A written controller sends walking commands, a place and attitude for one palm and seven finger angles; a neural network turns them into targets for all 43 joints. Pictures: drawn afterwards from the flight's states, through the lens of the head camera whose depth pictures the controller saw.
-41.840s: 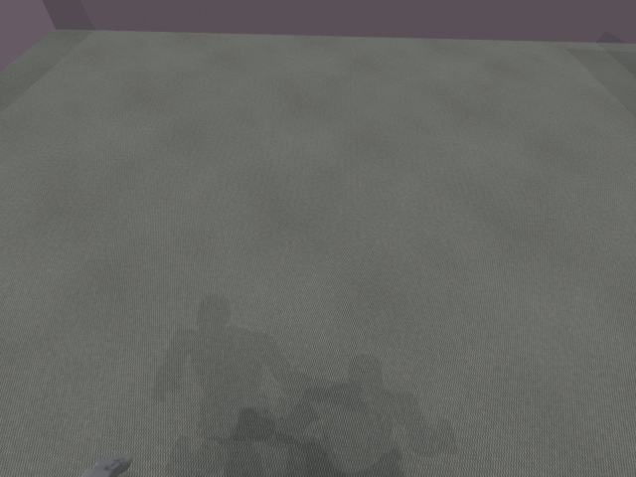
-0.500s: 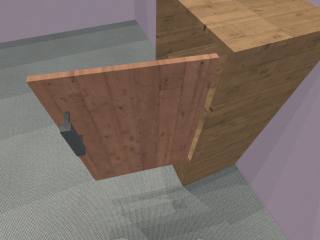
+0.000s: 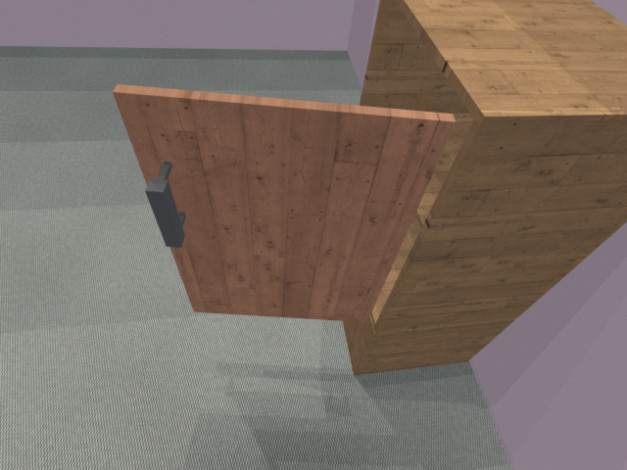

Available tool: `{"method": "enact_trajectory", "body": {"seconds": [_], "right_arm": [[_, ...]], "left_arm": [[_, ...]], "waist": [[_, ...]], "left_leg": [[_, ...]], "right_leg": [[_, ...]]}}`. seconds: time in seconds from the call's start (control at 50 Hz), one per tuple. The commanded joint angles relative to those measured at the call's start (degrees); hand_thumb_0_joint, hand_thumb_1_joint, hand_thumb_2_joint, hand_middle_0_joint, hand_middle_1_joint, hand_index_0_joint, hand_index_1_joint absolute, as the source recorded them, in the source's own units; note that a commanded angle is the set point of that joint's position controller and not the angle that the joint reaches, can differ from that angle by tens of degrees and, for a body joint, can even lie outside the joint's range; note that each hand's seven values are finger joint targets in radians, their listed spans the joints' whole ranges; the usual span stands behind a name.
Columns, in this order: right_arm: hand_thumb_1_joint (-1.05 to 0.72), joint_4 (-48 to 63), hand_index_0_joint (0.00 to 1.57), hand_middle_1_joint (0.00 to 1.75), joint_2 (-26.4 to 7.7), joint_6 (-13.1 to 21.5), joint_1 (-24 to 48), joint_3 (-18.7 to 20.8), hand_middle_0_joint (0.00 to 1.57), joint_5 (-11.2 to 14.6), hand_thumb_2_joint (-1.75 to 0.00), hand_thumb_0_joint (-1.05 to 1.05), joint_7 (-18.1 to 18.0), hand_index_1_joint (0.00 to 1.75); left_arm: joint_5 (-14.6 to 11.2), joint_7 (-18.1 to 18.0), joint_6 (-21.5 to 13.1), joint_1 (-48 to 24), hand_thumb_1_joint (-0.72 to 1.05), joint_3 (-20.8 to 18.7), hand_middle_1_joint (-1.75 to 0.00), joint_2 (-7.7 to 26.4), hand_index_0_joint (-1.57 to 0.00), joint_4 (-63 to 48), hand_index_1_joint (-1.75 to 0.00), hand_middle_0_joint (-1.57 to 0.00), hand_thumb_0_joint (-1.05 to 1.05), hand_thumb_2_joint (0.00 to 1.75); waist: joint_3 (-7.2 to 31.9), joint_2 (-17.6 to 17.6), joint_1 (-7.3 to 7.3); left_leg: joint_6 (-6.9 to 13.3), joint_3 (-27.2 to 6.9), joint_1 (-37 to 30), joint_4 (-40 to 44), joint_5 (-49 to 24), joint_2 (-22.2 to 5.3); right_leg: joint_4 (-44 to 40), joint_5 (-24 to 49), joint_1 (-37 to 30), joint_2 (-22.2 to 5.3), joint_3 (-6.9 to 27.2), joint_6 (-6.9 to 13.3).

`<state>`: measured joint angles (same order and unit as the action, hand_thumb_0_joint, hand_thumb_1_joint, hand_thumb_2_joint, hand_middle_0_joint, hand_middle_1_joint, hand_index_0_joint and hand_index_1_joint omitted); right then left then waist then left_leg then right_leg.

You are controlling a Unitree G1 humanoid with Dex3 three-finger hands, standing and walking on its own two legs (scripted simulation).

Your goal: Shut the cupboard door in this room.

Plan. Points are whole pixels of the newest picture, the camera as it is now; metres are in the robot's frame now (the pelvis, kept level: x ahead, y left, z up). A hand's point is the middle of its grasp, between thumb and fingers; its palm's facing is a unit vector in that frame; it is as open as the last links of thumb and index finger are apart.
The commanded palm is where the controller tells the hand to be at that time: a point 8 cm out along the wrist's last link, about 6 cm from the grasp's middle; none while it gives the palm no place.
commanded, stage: come to a stop and stand still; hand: left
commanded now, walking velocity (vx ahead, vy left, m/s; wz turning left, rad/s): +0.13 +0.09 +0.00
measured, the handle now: (170, 205) +0.45 +0.27 +0.03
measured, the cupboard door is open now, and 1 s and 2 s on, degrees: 80 80 80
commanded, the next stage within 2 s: look again from close up in 0.78 s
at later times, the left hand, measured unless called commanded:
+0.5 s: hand out of the picture -0.02 +0.12 -0.17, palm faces +0.06 -0.98 -0.16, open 7.3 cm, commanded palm none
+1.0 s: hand out of the picture -0.01 +0.15 -0.17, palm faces +0.03 -0.98 -0.21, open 7.3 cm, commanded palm none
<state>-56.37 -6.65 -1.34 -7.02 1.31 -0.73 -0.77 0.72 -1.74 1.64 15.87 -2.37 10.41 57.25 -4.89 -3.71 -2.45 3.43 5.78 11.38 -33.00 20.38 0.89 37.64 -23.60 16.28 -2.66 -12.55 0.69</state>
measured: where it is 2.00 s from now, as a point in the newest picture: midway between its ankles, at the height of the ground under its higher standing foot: outside the picture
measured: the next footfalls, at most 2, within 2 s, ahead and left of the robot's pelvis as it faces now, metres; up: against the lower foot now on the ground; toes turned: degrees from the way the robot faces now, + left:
right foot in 0.22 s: +0.02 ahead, -0.12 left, +0.00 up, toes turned +0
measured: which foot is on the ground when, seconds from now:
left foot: down 0.00-1.00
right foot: up 0.00-0.20, down 0.22-1.00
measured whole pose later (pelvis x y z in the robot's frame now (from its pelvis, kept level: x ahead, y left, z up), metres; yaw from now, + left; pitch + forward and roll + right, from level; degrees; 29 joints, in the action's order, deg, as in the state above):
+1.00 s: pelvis -0.01 -0.03 +0.01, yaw +0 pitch -1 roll -1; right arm -61.9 -9.1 0.4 -15.5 1.9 -0.8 -1.1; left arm 1.3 -2.5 -1.1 17.8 -0.1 9.6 61.0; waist -0.6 0.2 0.3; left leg 0.1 4.0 12.2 -31.5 18.2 -2.2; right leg 29.9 -17.3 11.5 -2.6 -4.8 -0.9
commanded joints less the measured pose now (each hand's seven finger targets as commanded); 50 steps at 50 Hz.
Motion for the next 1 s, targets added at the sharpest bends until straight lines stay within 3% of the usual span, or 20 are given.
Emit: {"method": "enact_trajectory", "body": {"seconds": [0.0, 0.08, 0.14, 0.16, 0.2, 0.22, 0.26, 0.28, 0.32, 0.4, 0.48, 0.72, 0.74, 0.76, 0.8, 0.84, 0.86, 0.9, 0.94, 0.98], "right_arm": [[-0.90, 0.8, 0.20, 0.30, -9.6, 1.3, -1.7, 1.1, 0.20, -0.7, -0.90, 0.00, -1.8, 0.30], [-0.90, -0.1, 0.20, 0.30, -10.9, 1.5, -2.8, 1.5, 0.20, -0.9, -0.90, 0.00, -1.5, 0.30], [-0.90, -1.2, 0.20, 0.30, -10.7, 1.5, -2.9, 1.6, 0.20, -0.4, -0.90, 0.00, -1.3, 0.30], [-0.90, -1.4, 0.20, 0.30, -9.6, 1.7, -3.2, 1.4, 0.20, -0.1, -0.90, 0.00, -1.1, 0.30], [-0.90, -1.2, 0.20, 0.30, -7.1, 1.8, -3.9, 0.8, 0.20, 0.3, -0.90, 0.00, -0.8, 0.30], [-0.90, -1.5, 0.20, 0.30, -6.8, 1.8, -4.4, 0.7, 0.20, 0.2, -0.90, 0.00, -0.6, 0.30], [-0.90, -2.7, 0.20, 0.30, -6.4, 1.2, -4.5, 0.9, 0.20, -0.2, -0.90, 0.00, -0.7, 0.30], [-0.90, -3.5, 0.20, 0.30, -6.6, 1.2, -5.3, 0.7, 0.20, -0.2, -0.90, 0.00, -0.7, 0.30], [-0.90, -5.1, 0.20, 0.30, -6.4, 1.4, -6.7, 0.2, 0.20, -0.2, -0.90, 0.00, -0.8, 0.30], [-0.90, -6.8, 0.20, 0.30, -6.4, 2.1, -7.6, -0.4, 0.20, -0.1, -0.90, 0.00, -1.1, 0.30], [-0.90, -8.1, 0.20, 0.30, -5.9, 2.1, -9.0, -0.7, 0.20, -0.2, -0.90, 0.00, -1.3, 0.30], [-0.90, -9.6, 0.20, 0.30, -4.9, 2.2, -13.1, -0.6, 0.20, -0.1, -0.90, 0.00, -1.6, 0.30], [-0.90, -3.2, 0.20, 0.30, -11.3, 2.8, -10.3, 0.2, 0.20, -0.5, -0.90, 0.00, -0.6, 0.30], [-0.90, -2.8, 0.20, 0.30, -9.5, 3.6, -9.5, 1.4, 0.20, -0.7, -0.90, 0.00, -0.9, 0.30], [-0.90, -3.3, 0.20, 0.30, -6.1, 3.0, -10.9, 1.2, 0.20, -0.4, -0.90, 0.00, -1.2, 0.30], [-0.90, -2.8, 0.20, 0.30, -5.7, 2.5, -11.4, 1.0, 0.20, -0.5, -0.90, 0.00, -0.8, 0.30], [-0.90, -3.0, 0.20, 0.30, -5.7, 2.5, -11.5, 1.2, 0.20, -0.5, -0.90, 0.00, -0.7, 0.30], [-0.90, -2.9, 0.20, 0.30, -6.8, 2.7, -11.3, 1.5, 0.20, -0.4, -0.90, 0.00, -0.7, 0.30], [-0.90, -3.1, 0.20, 0.30, -7.0, 3.0, -10.8, 1.2, 0.20, -0.3, -0.90, 0.00, -0.6, 0.30], [-0.90, -2.9, 0.20, 0.30, -8.3, 3.1, -9.9, 1.5, 0.20, -0.1, -0.90, 0.00, -0.8, 0.30]], "left_arm": [[0.4, 0.3, -0.2, -2.0, 0.90, -0.4, -0.30, 3.5, -0.20, -2.5, -0.30, -0.20, 0.00, 0.90], [0.7, 0.9, -0.5, 0.5, 0.90, 0.4, -0.30, 0.5, -0.20, 0.3, -0.30, -0.20, 0.00, 0.90], [0.8, 0.8, -1.3, 3.5, 0.90, 0.5, -0.30, 0.5, -0.20, 2.3, -0.30, -0.20, 0.00, 0.90], [0.8, 0.6, -1.7, 4.5, 0.90, 0.5, -0.30, 1.6, -0.20, 2.8, -0.30, -0.20, 0.00, 0.90], [0.7, 0.3, -2.5, 4.8, 0.90, 0.2, -0.30, 5.3, -0.20, 3.4, -0.30, -0.20, 0.00, 0.90], [0.4, 0.4, -2.5, 4.3, 0.90, 0.3, -0.30, 6.6, -0.20, 3.5, -0.30, -0.20, 0.00, 0.90], [0.2, 0.4, -2.7, 1.9, 0.90, 0.4, -0.30, 6.2, -0.20, 3.6, -0.30, -0.20, 0.00, 0.90], [0.1, 0.3, -2.7, 1.3, 0.90, 0.6, -0.30, 5.9, -0.20, 3.7, -0.30, -0.20, 0.00, 0.90], [-0.1, 0.3, -2.5, 0.6, 0.90, 0.9, -0.30, 5.1, -0.20, 3.9, -0.30, -0.20, 0.00, 0.90], [-0.3, 0.1, -2.5, 2.3, 0.90, 1.1, -0.30, 4.4, -0.20, 5.4, -0.30, -0.20, 0.00, 0.90], [-0.5, 0.0, -2.4, 2.7, 0.90, 1.3, -0.30, 4.2, -0.20, 6.3, -0.30, -0.20, 0.00, 0.90], [-0.5, -0.3, -2.4, 3.3, 0.90, 1.4, -0.30, 2.9, -0.20, 6.6, -0.30, -0.20, 0.00, 0.90], [0.1, -0.7, -3.5, 2.1, 0.90, 2.1, -0.30, 12.8, -0.20, 1.9, -0.30, -0.20, 0.00, 0.90], [-0.2, -1.1, -3.2, 4.7, 0.90, 1.1, -0.30, 8.0, -0.20, 1.9, -0.30, -0.20, 0.00, 0.90], [0.0, -1.1, -3.4, 4.9, 0.90, 1.4, -0.30, 5.9, -0.20, 2.2, -0.30, -0.20, 0.00, 0.90], [0.4, -1.1, -3.6, 4.4, 0.90, 1.4, -0.30, 6.1, -0.20, 1.4, -0.30, -0.20, 0.00, 0.90], [0.3, -1.1, -3.7, 3.6, 0.90, 1.2, -0.30, 5.9, -0.20, 1.3, -0.30, -0.20, 0.00, 0.90], [0.4, -1.1, -3.7, 3.0, 0.90, 1.1, -0.30, 5.7, -0.20, 0.9, -0.30, -0.20, 0.00, 0.90], [0.4, -1.1, -3.7, 4.3, 0.90, 1.5, -0.30, 5.3, -0.20, 0.9, -0.30, -0.20, 0.00, 0.90], [0.3, -1.1, -3.6, 4.1, 0.90, 1.1, -0.30, 6.1, -0.20, 1.0, -0.30, -0.20, 0.00, 0.90]], "waist": [[0.6, 15.0, 2.30], [-0.7, 5.9, 1.71], [0.4, 6.1, 0.75], [1.6, 4.6, 0.67], [3.1, -1.9, 1.60], [3.9, -1.5, 2.22], [2.4, -6.0, 2.70], [1.8, -6.0, 2.89], [0.4, -1.5, 2.85], [1.7, 3.3, 1.76], [1.2, 4.7, 1.45], [0.5, 2.5, 1.73], [-3.1, 8.7, 3.58], [1.4, 8.0, 1.54], [6.2, 5.5, 2.52], [6.3, -2.3, 2.79], [5.2, -3.7, 3.23], [2.4, -2.0, 3.38], [3.2, 1.3, 2.56], [2.4, 4.2, 2.63]], "left_leg": [[7.8, -15.9, -0.3, 17.1, -27.3, -18.0], [6.2, -12.6, -0.1, 17.2, -18.7, -14.8], [3.2, -9.5, 0.0, 13.3, -12.6, -11.0], [1.3, -8.5, 0.3, 11.0, -11.6, -8.8], [-2.1, -4.7, 1.5, 6.4, -8.6, -4.7], [-2.9, -3.8, -0.4, 7.0, -6.9, -3.6], [-3.7, -3.4, -2.5, 6.2, -8.1, -3.9], [-3.8, -3.7, -3.3, 7.2, -8.8, -4.4], [-3.6, -5.0, -3.5, 10.0, -12.1, -5.7], [-3.6, -5.8, -2.0, 11.8, -15.6, -6.6], [-4.0, -5.6, -1.0, 12.8, -15.0, -6.7], [-3.9, -5.4, -0.7, 13.7, -14.7, -7.2], [-2.7, -7.1, -0.5, 12.4, -22.7, -4.2], [-2.4, -6.6, 0.6, 7.6, -18.4, -6.9], [-2.4, -6.1, 0.6, 5.6, -12.6, -5.4], [-2.8, -4.7, 1.5, 3.8, -8.9, -4.5], [-2.9, -4.7, 2.0, 3.7, -8.8, -4.4], [-2.7, -5.0, 2.1, 4.6, -11.5, -5.1], [-2.3, -5.0, 1.0, 5.9, -15.8, -6.1], [-2.2, -5.8, 1.5, 6.6, -17.7, -6.5]], "right_leg": [[9.0, -6.3, 3.2, -3.0, 9.6, -2.6], [2.9, -2.4, 0.6, -1.7, 7.2, -3.0], [-10.0, 7.0, -4.8, -1.1, 6.2, -3.5], [-14.3, 11.3, -7.2, -2.0, 8.0, -3.3], [-17.5, 20.0, -8.8, -8.8, 16.6, -0.6], [-17.9, 20.6, -7.2, -11.0, 17.1, 0.7], [-19.2, 18.4, -3.2, -9.6, 16.9, 1.3], [-20.0, 16.4, -2.1, -9.1, 16.2, 1.1], [-19.6, 13.7, -1.7, -7.0, 14.1, 0.2], [-18.9, 17.9, -6.9, -5.7, 12.6, -0.3], [-19.3, 18.4, -8.4, -5.6, 12.2, 0.1], [-19.4, 18.0, -8.6, -4.6, 11.5, 0.2], [-15.1, 20.0, -5.2, -2.2, 11.8, 1.7], [-13.5, 16.5, -4.6, -4.1, 13.6, 1.9], [-15.0, 17.5, -6.2, -5.2, 14.8, 2.4], [-16.9, 14.9, -5.2, -6.3, 16.4, 2.5], [-17.1, 12.9, -4.1, -6.3, 16.0, 2.5], [-15.7, 14.9, -1.8, -5.4, 14.9, 2.1], [-13.4, 20.8, -3.2, -4.5, 13.8, 1.6], [-12.1, 21.4, -3.5, -4.0, 13.0, 1.2]]}}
